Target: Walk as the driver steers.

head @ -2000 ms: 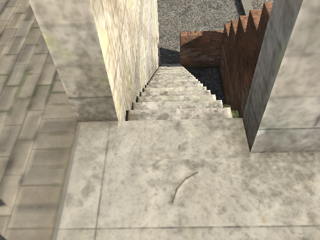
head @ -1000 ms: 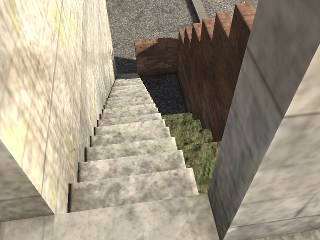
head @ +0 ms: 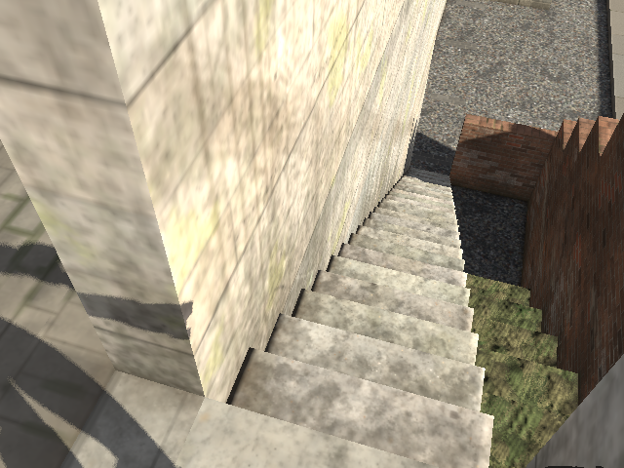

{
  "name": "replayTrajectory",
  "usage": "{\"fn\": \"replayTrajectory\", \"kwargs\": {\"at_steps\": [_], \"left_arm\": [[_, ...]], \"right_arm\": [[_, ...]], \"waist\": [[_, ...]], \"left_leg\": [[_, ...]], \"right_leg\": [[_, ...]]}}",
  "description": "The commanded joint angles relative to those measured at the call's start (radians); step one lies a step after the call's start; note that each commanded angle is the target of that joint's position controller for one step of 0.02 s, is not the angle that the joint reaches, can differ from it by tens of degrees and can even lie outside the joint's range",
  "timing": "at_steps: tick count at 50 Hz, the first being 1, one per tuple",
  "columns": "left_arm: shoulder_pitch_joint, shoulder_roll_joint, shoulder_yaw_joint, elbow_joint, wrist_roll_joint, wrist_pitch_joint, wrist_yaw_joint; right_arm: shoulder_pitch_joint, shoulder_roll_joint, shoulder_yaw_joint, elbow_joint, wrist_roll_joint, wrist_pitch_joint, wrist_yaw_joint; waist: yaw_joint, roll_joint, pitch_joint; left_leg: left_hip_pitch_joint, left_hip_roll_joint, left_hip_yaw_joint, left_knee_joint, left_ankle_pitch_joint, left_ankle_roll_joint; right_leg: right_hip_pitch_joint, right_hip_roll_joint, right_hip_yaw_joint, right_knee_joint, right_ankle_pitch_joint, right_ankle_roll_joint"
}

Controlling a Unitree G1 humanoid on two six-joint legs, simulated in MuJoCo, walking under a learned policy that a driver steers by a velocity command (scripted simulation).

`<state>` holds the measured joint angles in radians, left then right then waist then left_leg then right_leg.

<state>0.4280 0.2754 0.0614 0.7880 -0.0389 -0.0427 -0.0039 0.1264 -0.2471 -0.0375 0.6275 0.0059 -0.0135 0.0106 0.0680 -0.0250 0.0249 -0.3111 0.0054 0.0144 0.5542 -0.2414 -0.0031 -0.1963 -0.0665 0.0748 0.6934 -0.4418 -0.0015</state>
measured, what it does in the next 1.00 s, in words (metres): walks ahead, turning right: right foot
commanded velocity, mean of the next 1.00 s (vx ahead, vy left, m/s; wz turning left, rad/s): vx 0.32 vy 0.10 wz -0.27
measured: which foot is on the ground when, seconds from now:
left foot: down 0.00-0.46, up 0.48-1.00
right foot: up 0.00-0.44, down 0.46-1.00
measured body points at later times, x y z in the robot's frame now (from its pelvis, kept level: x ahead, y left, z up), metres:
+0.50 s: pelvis +0.23 -0.03 -0.03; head +0.27 -0.04 +0.42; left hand +0.50 +0.14 -0.10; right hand +0.11 -0.27 -0.16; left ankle +0.06 +0.13 -0.65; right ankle +0.31 -0.12 -0.73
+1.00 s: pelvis +0.42 -0.01 +0.01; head +0.40 -0.05 +0.45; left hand +0.64 +0.22 -0.07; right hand +0.23 -0.28 -0.14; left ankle +0.50 +0.19 -0.55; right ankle +0.31 -0.11 -0.73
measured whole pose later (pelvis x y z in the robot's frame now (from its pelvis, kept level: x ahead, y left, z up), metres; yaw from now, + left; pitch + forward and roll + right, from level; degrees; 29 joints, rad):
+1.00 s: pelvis +0.42 -0.01 +0.01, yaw -18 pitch -1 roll +2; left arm 0.21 0.28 0.06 0.76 0.00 0.01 0.08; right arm 0.51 -0.38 -0.13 0.94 0.03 0.13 -0.09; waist -0.07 0.06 0.00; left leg -0.73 -0.01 -0.19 1.55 -0.32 -0.12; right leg -0.12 -0.06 0.04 0.53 -0.39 0.01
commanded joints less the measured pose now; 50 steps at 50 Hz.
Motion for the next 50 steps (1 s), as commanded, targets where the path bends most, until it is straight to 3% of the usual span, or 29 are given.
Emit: {"fn": "replayTrajectory", "kwargs": {"at_steps": [1,3,4,6,9,12,14,15,18,20,21,22,23,24,25,26,27,29,30,31,33,35,37,40,43,45,46,48,50], "left_arm": [[-0.138,0.107,0.019,-0.151,-0.038,-0.052,0.004],[-0.181,0.084,0.017,-0.144,-0.024,-0.032,-0.001],[-0.193,0.082,0.014,-0.148,-0.006,-0.020,-0.006],[-0.198,0.088,0.022,-0.153,-0.005,-0.006,-0.020],[-0.222,0.047,0.017,-0.178,0.002,0.007,-0.014],[-0.261,0.030,0.005,-0.225,0.028,0.009,-0.021],[-0.309,0.007,0.003,-0.249,0.040,0.021,-0.040],[-0.388,0.032,0.014,-0.281,0.024,0.015,-0.065],[-0.414,0.017,0.011,-0.313,0.024,0.024,-0.102],[-0.372,0.043,0.027,-0.323,0.026,0.042,-0.108],[-0.280,0.079,0.045,-0.310,0.032,0.050,-0.103],[-0.104,0.129,0.069,-0.268,0.032,0.054,-0.093],[0.038,0.200,0.088,-0.231,0.034,0.056,-0.069],[-0.059,0.229,0.067,-0.240,0.005,0.035,-0.048],[-0.004,0.184,0.068,-0.236,0.021,0.027,-0.046],[-0.002,0.160,0.073,-0.217,0.022,0.041,-0.047],[-0.102,0.118,0.063,-0.231,0.029,0.046,-0.049],[-0.208,0.085,0.047,-0.230,0.053,0.030,-0.041],[-0.177,0.157,0.069,-0.222,0.037,0.023,-0.031],[-0.109,0.163,0.068,-0.184,0.007,0.013,-0.002],[-0.101,0.167,0.069,-0.173,0.011,0.020,0.035],[-0.131,0.158,0.057,-0.172,0.046,0.055,0.062],[-0.134,0.178,0.050,-0.177,0.066,0.063,0.057],[-0.142,0.149,0.029,-0.146,0.042,0.072,0.070],[-0.110,0.142,0.021,-0.104,0.046,0.090,0.092],[-0.078,0.159,0.039,-0.058,0.050,0.071,0.091],[-0.062,0.150,0.042,-0.031,0.038,0.065,0.089],[-0.114,0.129,0.030,-0.049,0.028,0.035,0.079],[-0.225,0.056,-0.004,-0.007,0.029,0.073,0.097]], "right_arm": [[0.356,-0.233,-0.075,0.040,-0.012,-0.023,0.001],[0.260,-0.136,-0.044,0.043,0.002,-0.034,0.005],[0.212,-0.125,-0.041,0.051,-0.001,-0.039,0.002],[0.206,-0.099,-0.034,0.075,-0.027,-0.056,-0.007],[0.259,-0.073,-0.026,0.134,-0.025,-0.073,-0.006],[0.270,-0.113,-0.034,0.177,-0.026,-0.070,-0.027],[0.283,-0.105,-0.026,0.223,-0.047,-0.053,-0.043],[0.337,-0.091,-0.019,0.258,-0.044,-0.056,-0.057],[0.364,-0.147,-0.025,0.298,-0.040,-0.011,-0.082],[0.347,-0.183,-0.032,0.301,-0.045,0.002,-0.099],[0.329,-0.201,-0.036,0.302,-0.045,0.005,-0.106],[0.289,-0.212,-0.035,0.295,-0.041,0.005,-0.106],[0.249,-0.198,-0.027,0.279,-0.037,-0.005,-0.101],[0.451,-0.049,0.007,0.256,-0.063,-0.047,-0.064],[0.420,-0.125,-0.017,0.250,-0.012,-0.089,-0.039],[0.374,-0.097,-0.018,0.252,0.000,-0.092,-0.025],[0.317,-0.100,-0.024,0.242,-0.011,-0.088,-0.027],[0.352,-0.119,-0.043,0.267,-0.031,-0.068,-0.050],[0.357,-0.183,-0.070,0.248,-0.029,-0.043,-0.057],[0.370,-0.173,-0.070,0.267,-0.045,-0.014,-0.041],[0.342,-0.132,-0.057,0.276,-0.003,0.008,-0.028],[0.298,-0.124,-0.049,0.248,-0.007,0.052,-0.014],[0.312,-0.128,-0.045,0.240,-0.005,0.071,-0.016],[0.374,-0.156,-0.055,0.225,0.008,0.088,-0.043],[0.358,-0.140,-0.051,0.182,0.010,0.096,-0.050],[0.349,-0.128,-0.057,0.183,0.017,0.096,-0.034],[0.376,-0.122,-0.052,0.187,0.022,0.098,-0.042],[0.235,-0.109,-0.042,0.118,0.056,0.078,-0.068],[0.198,-0.070,-0.010,0.091,0.015,0.039,-0.038]], "waist": [[-0.201,0.251,-0.068],[-0.148,0.175,0.043],[-0.122,0.161,0.049],[-0.109,0.140,0.038],[-0.102,0.099,0.055],[-0.098,0.101,0.075],[-0.114,0.102,0.086],[-0.140,0.074,0.104],[-0.131,0.093,0.084],[-0.083,0.169,0.010],[-0.023,0.183,-0.039],[0.073,0.172,-0.118],[0.152,-0.011,-0.178],[-0.069,-0.243,-0.294],[0.012,-0.165,-0.413],[0.001,-0.021,-0.266],[-0.038,0.136,-0.127],[-0.126,0.053,-0.064],[-0.121,0.117,-0.019],[-0.125,0.151,-0.017],[-0.116,0.056,-0.106],[-0.100,-0.063,-0.153],[-0.091,-0.064,-0.163],[-0.107,-0.056,-0.081],[-0.087,-0.094,-0.012],[-0.067,-0.132,0.030],[-0.057,-0.151,0.047],[-0.015,-0.261,0.042],[-0.093,-0.279,0.020]], "left_leg": [[0.484,0.403,-0.672,-0.334,-0.405,0.236],[0.375,0.313,-0.455,-0.349,-0.330,0.180],[0.328,0.280,-0.370,-0.370,-0.217,0.165],[0.270,0.242,-0.234,-0.393,-0.025,0.142],[0.250,0.225,-0.094,-0.383,0.202,0.145],[0.183,0.195,0.019,-0.384,0.258,0.130],[0.174,0.207,0.075,-0.347,0.373,0.105],[0.159,0.210,0.093,-0.355,0.431,0.079],[0.321,0.275,0.114,-0.223,0.706,0.070],[0.307,0.254,0.162,-0.084,1.049,0.057],[0.278,0.268,0.157,0.059,1.182,0.064],[0.178,0.252,0.155,0.289,1.184,0.062],[-0.024,0.127,0.190,0.711,0.681,0.014],[-0.348,-0.037,0.022,1.028,-0.348,-0.005],[-0.408,-0.011,-0.163,1.101,-0.278,0.021],[-0.432,0.026,-0.170,1.094,-0.209,0.018],[-0.408,0.052,-0.162,0.978,-0.113,0.013],[-0.283,0.105,-0.180,0.792,-0.025,-0.008],[-0.317,0.068,-0.173,0.830,-0.029,-0.037],[-0.340,0.065,-0.181,0.787,-0.025,-0.041],[-0.330,0.054,-0.217,0.688,-0.060,-0.050],[-0.355,0.043,-0.210,0.697,-0.046,-0.051],[-0.342,-0.019,-0.229,0.850,-0.050,-0.078],[-0.430,-0.068,-0.290,1.077,-0.111,-0.102],[-0.530,-0.063,-0.288,1.144,-0.137,-0.113],[-0.565,-0.059,-0.303,1.144,-0.195,-0.104],[-0.577,-0.066,-0.301,1.154,-0.201,-0.099],[-0.689,-0.020,-0.246,1.085,-0.120,-0.119],[-0.406,0.062,-0.072,0.641,0.037,-0.128]], "right_leg": [[-0.689,0.045,0.085,0.577,-0.108,-0.027],[-0.717,-0.006,0.054,0.603,0.054,-0.038],[-0.693,-0.031,0.061,0.568,0.158,-0.038],[-0.641,-0.038,0.066,0.547,0.284,-0.031],[-0.669,-0.011,0.072,0.466,0.370,-0.018],[-0.584,0.013,0.023,0.241,0.521,-0.027],[-0.520,0.013,-0.022,0.115,0.577,-0.048],[-0.491,0.035,-0.045,0.063,0.586,-0.053],[-0.539,0.037,-0.100,0.034,0.410,-0.070],[-0.359,0.106,-0.174,0.038,0.306,-0.096],[-0.235,0.140,-0.193,0.067,0.225,-0.118],[-0.011,0.167,-0.180,0.038,0.229,-0.158],[0.224,0.058,0.004,-0.135,0.480,-0.246],[0.500,-0.157,0.492,-0.167,0.579,-0.370],[0.450,-0.225,0.664,-0.330,0.282,-0.409],[0.317,-0.205,0.615,-0.353,0.144,-0.367],[0.106,-0.170,0.527,-0.381,0.172,-0.335],[-0.061,-0.086,0.389,-0.376,0.337,-0.282],[-0.042,-0.142,0.512,-0.308,0.682,-0.246],[0.006,-0.180,0.447,-0.202,1.175,-0.160],[0.028,-0.166,0.305,-0.190,1.291,-0.111],[0.051,-0.143,0.205,-0.219,1.155,-0.174],[0.027,-0.154,0.179,-0.234,1.144,-0.237],[0.035,-0.176,0.112,-0.229,1.117,-0.208],[0.104,-0.194,0.068,-0.221,1.014,-0.187],[0.133,-0.218,0.053,-0.199,1.008,-0.177],[0.139,-0.226,0.052,-0.199,1.036,-0.179],[0.205,-0.208,-0.014,-0.245,0.923,-0.185],[0.024,-0.083,-0.171,-0.256,0.748,-0.151]]}}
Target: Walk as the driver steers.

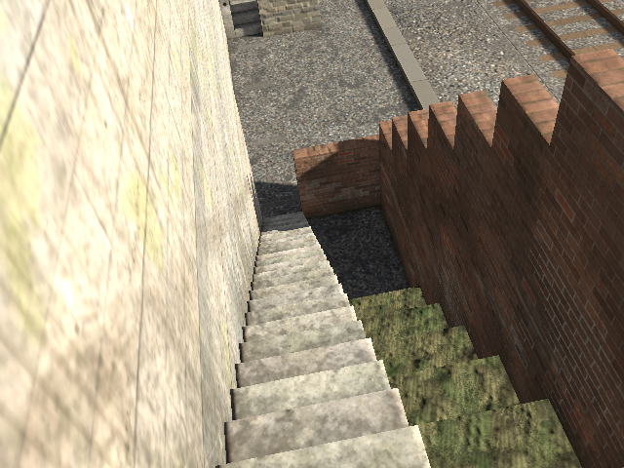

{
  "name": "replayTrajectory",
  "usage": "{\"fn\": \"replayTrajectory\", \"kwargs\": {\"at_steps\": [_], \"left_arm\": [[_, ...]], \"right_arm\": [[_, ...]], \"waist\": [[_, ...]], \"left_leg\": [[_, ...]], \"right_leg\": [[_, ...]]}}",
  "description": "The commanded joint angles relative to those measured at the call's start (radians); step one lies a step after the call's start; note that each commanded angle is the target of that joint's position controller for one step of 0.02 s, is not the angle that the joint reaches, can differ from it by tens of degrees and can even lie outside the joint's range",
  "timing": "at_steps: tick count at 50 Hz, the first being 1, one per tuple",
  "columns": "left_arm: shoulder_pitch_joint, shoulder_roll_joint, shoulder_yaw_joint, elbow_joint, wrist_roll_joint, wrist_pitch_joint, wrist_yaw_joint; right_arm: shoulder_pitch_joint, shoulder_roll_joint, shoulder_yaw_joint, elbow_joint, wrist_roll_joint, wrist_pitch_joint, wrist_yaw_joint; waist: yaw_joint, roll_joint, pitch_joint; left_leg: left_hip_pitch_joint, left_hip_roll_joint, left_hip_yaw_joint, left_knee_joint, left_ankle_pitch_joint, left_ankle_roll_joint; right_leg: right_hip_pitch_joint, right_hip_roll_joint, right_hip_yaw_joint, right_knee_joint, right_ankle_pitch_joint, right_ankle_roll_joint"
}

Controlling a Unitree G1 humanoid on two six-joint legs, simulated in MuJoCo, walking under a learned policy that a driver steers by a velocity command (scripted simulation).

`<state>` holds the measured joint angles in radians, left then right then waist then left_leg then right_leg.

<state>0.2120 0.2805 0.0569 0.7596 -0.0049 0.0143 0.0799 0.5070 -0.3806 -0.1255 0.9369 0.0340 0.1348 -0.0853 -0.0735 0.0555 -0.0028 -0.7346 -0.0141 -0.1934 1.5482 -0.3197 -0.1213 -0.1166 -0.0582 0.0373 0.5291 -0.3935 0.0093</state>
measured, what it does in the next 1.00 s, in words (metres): goes down: left foot, then right foot 0.20 m lower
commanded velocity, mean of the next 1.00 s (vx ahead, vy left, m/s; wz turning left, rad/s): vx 0.36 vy -0.13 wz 0.13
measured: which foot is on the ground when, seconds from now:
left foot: up 0.00-0.08, down 0.10-0.66, up 0.68-1.00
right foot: down 0.00-0.10, up 0.12-0.66, down 0.68-1.00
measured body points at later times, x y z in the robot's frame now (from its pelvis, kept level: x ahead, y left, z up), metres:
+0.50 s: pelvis +0.10 +0.01 -0.04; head +0.09 +0.08 +0.40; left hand +0.21 +0.30 -0.17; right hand +0.16 -0.26 -0.13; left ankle -0.04 +0.16 -0.74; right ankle +0.28 -0.16 -0.73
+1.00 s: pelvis +0.30 -0.07 -0.22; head +0.31 -0.08 +0.23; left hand +0.25 +0.18 -0.35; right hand +0.59 -0.24 -0.25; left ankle +0.47 +0.11 -0.87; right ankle +0.24 -0.16 -0.93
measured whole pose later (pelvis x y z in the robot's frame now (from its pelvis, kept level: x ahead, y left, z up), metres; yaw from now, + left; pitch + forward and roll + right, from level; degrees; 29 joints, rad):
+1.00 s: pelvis +0.30 -0.07 -0.22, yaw +5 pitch -1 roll -1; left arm 0.50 0.22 0.00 0.79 -0.03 -0.02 0.05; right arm 0.00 -0.23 0.01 0.54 -0.01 -0.07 0.01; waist 0.10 0.03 0.02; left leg -0.76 0.00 -0.13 0.95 0.27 -0.02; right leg -0.21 0.18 0.15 0.73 -0.48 -0.11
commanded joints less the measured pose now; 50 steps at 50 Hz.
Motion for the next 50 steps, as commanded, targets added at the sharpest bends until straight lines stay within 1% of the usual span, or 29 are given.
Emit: {"fn": "replayTrajectory", "kwargs": {"at_steps": [1,3,4,5,6,7,8,10,11,12,13,15,17,19,23,27,29,30,33,34,35,36,38,39,41,44,46,48,50], "left_arm": [[-0.076,0.081,0.006,0.009,0.043,0.030,0.018],[-0.247,0.163,0.012,-0.027,0.074,0.008,-0.006],[-0.366,0.195,0.017,-0.043,0.022,-0.005,-0.016],[-0.378,0.128,-0.003,-0.004,-0.064,0.013,-0.031],[-0.301,0.051,-0.015,-0.072,-0.029,0.010,-0.022],[-0.104,-0.004,-0.019,-0.055,-0.001,-0.007,-0.023],[-0.053,0.071,-0.001,-0.033,-0.009,-0.002,-0.016],[-0.158,0.096,0.009,-0.091,-0.020,0.018,-0.006],[-0.125,0.092,0.005,-0.112,0.003,0.039,-0.038],[-0.201,0.105,0.011,-0.121,-0.025,0.058,-0.053],[-0.242,0.085,0.005,-0.147,-0.036,0.054,-0.058],[-0.202,0.058,0.007,-0.112,0.005,0.037,-0.069],[-0.196,0.057,0.012,-0.101,0.027,0.025,-0.078],[-0.242,0.085,0.033,-0.143,0.034,0.005,-0.113],[-0.189,-0.042,-0.019,-0.153,0.073,0.007,-0.191],[-0.164,-0.001,-0.008,-0.197,0.027,-0.010,-0.213],[0.002,0.077,0.027,-0.166,-0.018,0.004,-0.185],[0.084,0.082,0.033,-0.152,-0.011,0.003,-0.174],[0.389,0.086,0.053,-0.037,0.001,-0.008,-0.141],[0.479,0.118,0.033,0.032,0.025,-0.006,-0.135],[0.433,0.189,0.016,0.014,0.048,-0.015,-0.139],[0.492,0.234,0.038,0.032,0.013,-0.017,-0.139],[0.396,0.257,0.058,0.001,0.004,-0.035,-0.117],[0.256,0.213,0.030,-0.043,0.025,-0.043,-0.103],[0.116,0.105,-0.018,-0.093,0.007,-0.072,-0.092],[0.148,0.097,-0.021,-0.112,0.001,-0.030,-0.044],[0.189,0.105,-0.017,-0.083,0.004,-0.049,-0.041],[0.359,0.091,-0.012,-0.006,-0.023,-0.056,-0.035],[0.352,0.069,-0.021,0.006,-0.046,-0.039,-0.005]], "right_arm": [[-0.043,0.045,0.067,-0.122,-0.034,-0.124,0.080],[0.294,0.001,0.043,0.019,-0.047,-0.137,0.095],[0.450,0.012,0.043,0.055,-0.060,-0.139,0.088],[0.420,0.103,0.090,0.014,-0.054,-0.160,0.091],[0.264,-0.037,0.088,-0.004,-0.042,-0.203,0.091],[0.157,-0.054,0.106,-0.059,-0.058,-0.231,0.104],[0.096,-0.093,0.085,-0.106,-0.054,-0.231,0.122],[-0.046,-0.161,0.058,-0.166,-0.034,-0.186,0.111],[0.083,-0.153,0.056,-0.119,-0.023,-0.188,0.089],[0.038,-0.116,0.065,-0.132,-0.041,-0.175,0.059],[0.016,-0.089,0.072,-0.143,-0.041,-0.170,0.028],[0.094,-0.059,0.074,-0.120,-0.061,-0.181,-0.011],[0.128,-0.059,0.067,-0.124,-0.039,-0.177,-0.025],[0.111,-0.059,0.055,-0.144,0.002,-0.191,-0.062],[-0.006,-0.090,0.045,-0.209,0.015,-0.166,-0.083],[-0.088,-0.114,0.041,-0.266,-0.001,-0.170,-0.060],[-0.144,-0.080,0.052,-0.276,0.000,-0.169,-0.058],[-0.172,-0.069,0.052,-0.277,-0.006,-0.163,-0.049],[-0.151,0.043,0.071,-0.190,-0.007,-0.144,-0.036],[-0.186,0.059,0.083,-0.168,-0.065,-0.156,-0.015],[-0.057,0.087,0.091,-0.219,-0.087,-0.170,0.009],[-0.048,0.055,0.102,-0.265,-0.075,-0.192,0.021],[-0.316,0.035,0.110,-0.374,0.025,-0.193,0.002],[-0.453,0.011,0.110,-0.430,0.026,-0.197,-0.010],[-0.394,-0.033,0.089,-0.454,-0.001,-0.211,-0.001],[-0.394,0.038,0.118,-0.475,-0.087,-0.182,0.029],[-0.428,0.034,0.103,-0.455,-0.061,-0.209,0.063],[-0.542,-0.016,0.066,-0.454,-0.017,-0.222,0.101],[-0.664,0.034,0.084,-0.479,-0.047,-0.220,0.114]], "waist": [[0.010,-0.347,-0.021],[-0.120,-0.228,-0.112],[-0.222,-0.142,-0.119],[-0.238,0.028,0.040],[-0.055,0.390,0.202],[0.104,0.365,0.099],[0.103,0.192,0.049],[0.120,0.011,0.054],[0.078,-0.054,-0.050],[0.066,-0.068,0.069],[0.047,-0.006,0.125],[0.026,0.129,0.055],[0.011,0.119,0.015],[0.000,0.085,0.025],[0.029,0.076,0.070],[0.029,0.153,0.056],[0.093,0.124,0.046],[0.130,0.110,0.042],[0.229,-0.131,-0.070],[0.264,-0.325,-0.014],[0.090,-0.487,-0.021],[0.126,-0.468,-0.125],[0.169,-0.285,-0.058],[0.146,-0.173,0.023],[0.030,-0.042,0.003],[0.027,-0.075,-0.006],[0.068,-0.120,-0.078],[0.144,-0.113,-0.009],[0.170,-0.065,0.082]], "left_leg": [[0.307,0.064,0.236,-0.359,0.272,-0.023],[0.717,-0.065,0.426,-0.347,0.288,-0.048],[0.813,-0.070,0.414,-0.538,0.304,-0.023],[0.590,0.035,0.244,-1.237,0.373,0.086],[0.570,0.115,-0.046,-1.080,1.353,0.176],[0.633,0.227,-0.284,-0.995,1.733,0.283],[0.616,0.276,-0.297,-1.000,1.653,0.318],[0.541,0.331,-0.357,-0.980,1.118,0.387],[0.549,0.385,-0.474,-1.094,0.386,0.406],[0.488,0.351,-0.466,-1.144,0.030,0.322],[0.477,0.312,-0.430,-1.165,-0.085,0.278],[0.541,0.274,-0.317,-1.102,0.262,0.281],[0.599,0.268,-0.234,-1.050,0.516,0.272],[0.673,0.195,-0.205,-0.941,0.234,0.210],[0.320,0.089,-0.056,-0.899,0.007,0.205],[0.237,0.115,-0.117,-0.771,-0.167,0.249],[0.282,0.171,-0.173,-0.637,-0.174,0.233],[0.251,0.184,-0.164,-0.566,-0.111,0.221],[0.207,0.125,-0.010,0.095,0.049,0.150],[0.050,-0.002,0.221,0.567,-0.487,0.112],[-0.362,-0.003,0.253,0.808,-0.596,0.073],[-0.427,0.001,0.234,0.825,-0.524,0.036],[-0.462,0.067,0.106,0.565,-0.287,0.086],[-0.440,0.065,0.083,0.512,-0.222,0.094],[-0.395,0.076,0.013,0.287,0.009,0.126],[-0.170,0.074,0.074,-0.236,0.321,0.090],[0.060,0.036,0.108,-0.352,0.511,0.110],[-0.277,0.039,0.005,-0.614,0.601,0.112],[-0.123,0.012,0.021,-0.876,0.806,0.094]], "right_leg": [[-0.193,-0.067,-0.185,-0.037,0.767,-0.149],[-0.361,-0.101,-0.190,0.120,0.872,-0.145],[-0.368,-0.107,-0.166,0.318,0.826,-0.112],[-0.226,-0.032,-0.120,0.596,0.170,-0.057],[-0.443,0.136,-0.034,0.915,-0.393,-0.026],[-0.540,0.190,0.185,1.029,-0.355,-0.006],[-0.542,0.198,0.211,1.061,-0.302,-0.008],[-0.601,0.101,0.178,0.956,-0.136,0.002],[-0.616,0.055,0.204,0.950,-0.049,-0.002],[-0.658,0.039,0.207,0.823,0.042,-0.001],[-0.703,0.028,0.197,0.705,0.119,0.004],[-0.622,0.041,0.154,0.626,0.275,0.020],[-0.619,0.049,0.102,0.584,0.287,0.014],[-0.709,0.038,0.159,0.362,0.552,0.000],[-0.433,0.099,0.034,0.177,0.790,-0.017],[-0.327,0.045,0.024,0.117,0.735,-0.043],[-0.346,-0.036,0.062,0.113,0.709,-0.049],[-0.246,-0.021,-0.009,0.120,0.637,-0.041],[0.142,-0.069,0.047,-0.273,0.702,-0.173],[0.208,-0.031,-0.011,-0.294,1.035,-0.174],[0.404,-0.054,0.080,0.172,1.667,-0.207],[0.483,-0.106,0.210,0.164,1.653,-0.303],[0.255,-0.242,0.651,-0.133,0.379,-0.456],[0.120,-0.266,0.716,-0.166,0.336,-0.453],[0.012,-0.218,0.661,-0.028,0.471,-0.387],[-0.131,-0.064,0.454,-0.034,0.440,-0.319],[-0.153,-0.031,0.438,0.011,0.572,-0.297],[0.174,-0.051,0.505,0.073,0.371,-0.283],[-0.007,-0.006,0.455,0.084,0.197,-0.248]]}}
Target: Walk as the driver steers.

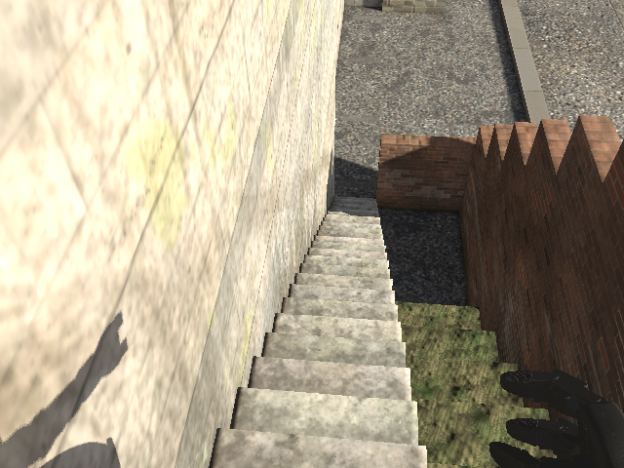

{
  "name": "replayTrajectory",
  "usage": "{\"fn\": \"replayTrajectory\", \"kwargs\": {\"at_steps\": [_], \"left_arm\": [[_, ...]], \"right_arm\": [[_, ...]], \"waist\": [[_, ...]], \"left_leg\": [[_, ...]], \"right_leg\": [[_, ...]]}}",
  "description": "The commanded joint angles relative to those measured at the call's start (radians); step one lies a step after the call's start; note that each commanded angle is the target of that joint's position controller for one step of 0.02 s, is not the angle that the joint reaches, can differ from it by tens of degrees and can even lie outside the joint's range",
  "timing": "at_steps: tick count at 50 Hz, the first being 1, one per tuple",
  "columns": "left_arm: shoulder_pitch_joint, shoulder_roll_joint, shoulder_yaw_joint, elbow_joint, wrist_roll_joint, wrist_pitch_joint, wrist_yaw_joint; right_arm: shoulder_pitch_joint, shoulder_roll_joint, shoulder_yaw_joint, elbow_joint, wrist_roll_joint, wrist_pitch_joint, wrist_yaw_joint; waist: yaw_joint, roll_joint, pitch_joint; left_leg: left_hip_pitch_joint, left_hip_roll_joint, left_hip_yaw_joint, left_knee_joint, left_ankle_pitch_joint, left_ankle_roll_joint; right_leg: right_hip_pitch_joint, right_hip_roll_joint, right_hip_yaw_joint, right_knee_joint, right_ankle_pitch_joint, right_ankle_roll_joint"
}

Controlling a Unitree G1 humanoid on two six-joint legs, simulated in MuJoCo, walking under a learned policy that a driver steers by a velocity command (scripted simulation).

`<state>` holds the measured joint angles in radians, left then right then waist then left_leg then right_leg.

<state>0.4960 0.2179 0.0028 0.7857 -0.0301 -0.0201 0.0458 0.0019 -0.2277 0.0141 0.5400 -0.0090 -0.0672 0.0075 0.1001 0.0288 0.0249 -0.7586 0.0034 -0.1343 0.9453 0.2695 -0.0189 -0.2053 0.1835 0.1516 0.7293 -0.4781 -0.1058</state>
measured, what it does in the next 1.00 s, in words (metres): goes down, turning left: left foot 0.23 m lower, then left foot 0.16 m lower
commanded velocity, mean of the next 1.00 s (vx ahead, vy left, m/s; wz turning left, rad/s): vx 0.49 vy -0.03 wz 0.14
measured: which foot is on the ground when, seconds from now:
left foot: up 0.00-0.34, down 0.36-0.42, up 0.44-0.50, down 0.52-0.72, up 0.74-1.00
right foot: down 0.00-0.34, up 0.36-0.52, down 0.54-0.82, up 0.84-1.00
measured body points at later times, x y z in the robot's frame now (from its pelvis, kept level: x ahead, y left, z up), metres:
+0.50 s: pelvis +0.37 +0.07 -0.27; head +0.37 +0.10 +0.17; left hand +0.46 +0.31 -0.42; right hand +0.19 -0.20 -0.38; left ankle +0.46 +0.17 -1.02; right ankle +0.18 +0.00 -0.79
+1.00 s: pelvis +0.81 +0.09 -0.48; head +0.81 +0.18 -0.04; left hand +0.77 +0.39 -0.66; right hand +0.61 -0.23 -0.49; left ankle +0.88 +0.09 -1.24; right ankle +0.58 -0.06 -0.96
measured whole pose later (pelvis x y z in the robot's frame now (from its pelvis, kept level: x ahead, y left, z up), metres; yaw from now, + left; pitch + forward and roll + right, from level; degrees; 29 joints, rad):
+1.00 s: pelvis +0.81 +0.09 -0.48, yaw +17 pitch -4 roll -15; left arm 0.32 0.39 0.08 0.94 0.06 0.02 0.03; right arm 0.82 -0.30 -0.05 1.22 0.00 -0.11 -0.03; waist -0.08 0.06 0.11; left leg -0.18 0.06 -0.12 0.29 0.52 -0.33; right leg -0.02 0.33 -0.19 1.41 -0.70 0.00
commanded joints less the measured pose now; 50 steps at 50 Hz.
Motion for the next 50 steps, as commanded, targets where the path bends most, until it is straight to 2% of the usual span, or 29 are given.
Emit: {"fn": "replayTrajectory", "kwargs": {"at_steps": [1,6,10,14,15,18,19,20,21,22,23,24,25,26,28,31,32,35,36,37,38,39,41,42,43,44,45,48,50], "left_arm": [[0.054,0.115,0.030,-0.019,-0.008,0.000,0.024],[-0.023,0.136,0.041,-0.053,-0.003,-0.030,0.003],[0.047,0.103,0.051,0.001,0.007,-0.017,0.012],[-0.059,0.115,0.052,0.037,0.035,-0.052,-0.028],[-0.028,0.030,0.038,0.056,0.041,-0.075,-0.021],[-0.278,0.081,0.062,0.026,0.074,-0.063,0.016],[-0.139,0.048,0.049,-0.033,0.022,-0.046,-0.001],[-0.154,0.024,0.020,-0.031,0.016,-0.035,-0.005],[-0.247,0.134,0.039,0.031,0.109,-0.043,0.002],[-0.295,0.087,0.051,-0.055,0.062,-0.041,-0.002],[-0.230,0.110,0.047,-0.019,0.064,-0.042,0.007],[-0.385,0.151,0.063,-0.017,0.052,-0.056,0.011],[-0.618,0.071,0.030,-0.080,0.058,-0.050,0.011],[-0.663,0.018,0.020,-0.132,0.070,-0.042,0.011],[-0.298,-0.012,0.038,-0.100,-0.062,-0.028,-0.001],[-0.530,0.043,0.071,-0.077,-0.067,-0.014,0.006],[-0.475,0.039,0.085,-0.074,-0.096,-0.003,0.017],[-0.397,0.028,0.094,0.023,-0.057,0.035,0.031],[-0.116,0.067,0.109,0.138,-0.076,0.032,0.047],[0.066,0.094,0.111,0.210,-0.111,0.006,0.064],[0.091,0.143,0.118,0.232,-0.116,-0.035,0.096],[-0.136,0.097,0.098,0.162,-0.060,-0.069,0.105],[-0.524,0.070,0.108,0.098,0.060,-0.094,0.104],[-0.464,0.157,0.137,0.150,0.054,-0.074,0.079],[-0.571,0.119,0.113,0.119,0.007,-0.049,0.043],[-0.697,0.094,0.091,0.083,-0.031,-0.042,0.002],[-0.727,0.013,0.065,0.083,-0.025,-0.016,-0.027],[-0.096,0.004,0.034,0.175,0.108,0.074,-0.056],[0.573,0.085,0.032,0.302,0.175,0.059,0.005]], "right_arm": [[-0.153,-0.081,-0.053,-0.079,-0.014,-0.020,0.030],[-0.106,-0.131,-0.081,-0.048,-0.041,-0.024,0.033],[-0.055,-0.130,-0.092,0.021,0.000,-0.061,0.057],[0.294,-0.235,-0.152,0.216,0.072,-0.057,0.063],[0.364,-0.258,-0.173,0.280,0.069,-0.068,0.066],[0.869,-0.166,-0.142,0.595,0.033,-0.030,0.033],[0.605,-0.174,-0.125,0.561,0.027,0.008,0.005],[0.555,-0.290,-0.169,0.531,0.026,0.024,-0.031],[0.825,-0.173,-0.143,0.474,-0.041,0.006,0.016],[0.703,-0.093,-0.110,0.537,-0.038,-0.002,0.003],[0.587,-0.183,-0.143,0.438,-0.023,-0.014,-0.031],[0.600,-0.174,-0.139,0.422,-0.018,-0.008,-0.052],[0.909,-0.089,-0.104,0.497,-0.013,0.001,-0.035],[0.985,-0.058,-0.107,0.570,-0.044,0.030,-0.024],[0.867,-0.104,-0.083,0.574,0.045,0.045,-0.047],[1.050,-0.180,-0.109,0.732,0.066,0.034,-0.050],[0.966,-0.200,-0.114,0.754,0.090,0.011,-0.060],[0.912,-0.135,-0.087,0.816,0.050,-0.020,-0.034],[0.742,-0.040,-0.054,0.766,0.037,-0.050,-0.020],[0.433,-0.129,-0.059,0.634,0.072,-0.106,-0.052],[0.303,-0.165,-0.057,0.569,0.065,-0.142,-0.053],[0.437,-0.123,-0.051,0.622,0.098,-0.147,-0.053],[0.922,-0.073,-0.075,0.822,0.058,-0.138,-0.040],[1.143,-0.023,-0.070,0.870,-0.028,-0.106,-0.011],[1.219,0.087,-0.048,0.908,-0.023,-0.068,0.014],[1.291,0.132,-0.027,0.904,0.011,-0.032,0.029],[1.298,0.046,-0.040,0.892,0.049,-0.017,0.027],[0.692,-0.166,-0.074,0.619,0.008,-0.069,-0.048],[0.034,-0.350,-0.118,0.315,-0.008,-0.069,-0.090]], "waist": [[-0.003,-0.039,0.049],[-0.033,-0.137,0.126],[-0.001,-0.123,0.103],[-0.135,-0.169,0.016],[-0.124,-0.219,0.015],[-0.353,0.085,0.112],[-0.051,0.149,0.210],[-0.085,0.296,0.231],[-0.401,0.195,0.133],[-0.173,0.284,0.074],[-0.152,0.292,0.098],[-0.225,0.002,0.074],[-0.402,0.012,0.082],[-0.345,0.028,0.062],[-0.117,0.289,0.063],[-0.287,-0.062,-0.154],[-0.229,0.062,-0.138],[-0.132,-0.298,-0.159],[0.029,-0.634,-0.067],[0.170,-0.422,0.260],[0.117,-0.144,0.465],[-0.054,0.026,0.550],[-0.335,0.116,0.372],[-0.424,0.097,0.101],[-0.472,0.170,-0.053],[-0.510,-0.066,-0.088],[-0.491,-0.116,-0.045],[-0.069,-0.048,0.129],[0.393,0.127,0.243]], "left_leg": [[0.029,-0.029,-0.019,-0.279,0.263,-0.011],[0.038,-0.042,-0.002,-0.249,0.091,0.017],[-0.064,0.002,0.007,-0.251,0.039,0.038],[0.216,-0.080,-0.014,-0.335,-0.062,0.106],[0.332,0.039,-0.113,-0.441,-0.019,0.111],[0.828,0.072,-0.046,-0.678,0.400,0.025],[0.739,0.037,-0.360,-0.682,-0.162,0.026],[0.681,0.090,-0.559,-0.678,-0.466,0.053],[0.796,-0.151,0.108,-0.811,0.706,-0.066],[0.689,-0.088,-0.175,-0.786,0.118,-0.048],[0.620,-0.107,-0.216,-0.794,0.096,-0.054],[0.992,0.044,-0.131,-0.626,0.219,0.038],[0.951,-0.001,-0.034,-0.830,0.429,0.052],[0.986,-0.006,-0.107,-0.733,0.641,0.128],[0.991,0.306,-0.674,-0.379,0.820,0.553],[1.173,0.255,-0.788,-0.295,0.716,0.600],[1.123,0.271,-0.926,-0.171,0.779,0.633],[0.611,-0.003,-0.562,-0.023,0.824,0.420],[-0.006,-0.297,-0.408,0.134,-0.088,0.230],[-0.464,-0.378,-0.387,0.277,-0.818,0.124],[-0.610,-0.345,-0.268,0.244,-0.868,0.048],[-0.515,-0.291,-0.057,0.067,-0.778,-0.054],[0.294,-0.216,0.200,-0.360,-0.337,-0.164],[0.811,-0.082,0.137,-0.547,0.252,-0.085],[1.089,0.083,-0.012,-0.675,0.672,-0.018],[1.114,0.189,-0.085,-0.736,0.721,-0.039],[1.019,0.247,-0.113,-0.824,0.674,-0.068],[0.662,0.041,0.062,-0.795,0.175,-0.431],[-0.051,-0.177,0.135,-0.295,0.263,-0.717]], "right_leg": [[-0.011,-0.224,0.355,-0.122,0.235,-0.129],[-0.069,-0.154,0.392,0.020,0.263,-0.132],[0.104,-0.171,0.362,0.240,0.372,-0.090],[0.123,-0.132,0.273,0.547,0.751,-0.034],[0.068,-0.087,0.191,0.693,0.425,0.037],[-0.390,0.045,-0.130,1.338,-0.457,0.139],[-0.621,0.025,-0.245,1.105,-0.253,0.175],[-0.687,-0.030,-0.230,0.940,-0.213,0.141],[-0.362,0.139,-0.453,0.904,-0.471,0.231],[-0.343,0.010,-0.302,0.640,-0.237,0.180],[-0.264,-0.024,-0.306,0.357,-0.184,0.154],[-0.592,-0.026,-0.151,0.565,-0.120,0.172],[-0.423,0.045,-0.239,0.670,-0.207,0.212],[-0.353,0.057,-0.237,0.545,-0.177,0.237],[-0.592,-0.053,0.035,0.634,-0.268,0.324],[-0.678,0.024,0.020,0.876,-0.287,0.412],[-0.642,0.020,0.109,0.783,-0.335,0.474],[0.016,0.019,-0.039,0.308,0.296,0.392],[0.622,-0.085,0.053,-0.015,1.057,0.310],[0.601,-0.217,0.169,-0.176,1.213,0.322],[0.485,-0.298,0.161,-0.146,1.201,0.349],[0.314,-0.257,0.023,-0.055,0.981,0.326],[-0.151,-0.082,-0.277,0.341,0.828,0.306],[-0.209,0.067,-0.396,0.630,0.615,0.351],[-0.256,0.098,-0.345,0.834,-0.056,0.313],[-0.182,0.111,-0.267,0.898,-0.147,0.249],[-0.105,0.127,-0.220,0.967,-0.177,0.199],[0.101,0.169,-0.326,0.723,-0.266,0.113],[0.628,0.097,-0.296,0.234,-0.321,-0.007]]}}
